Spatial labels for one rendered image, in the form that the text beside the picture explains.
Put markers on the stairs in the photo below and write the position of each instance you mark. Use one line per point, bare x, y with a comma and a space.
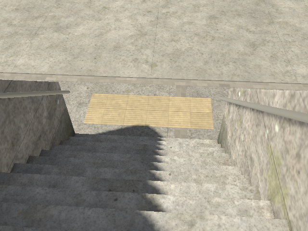
95, 182

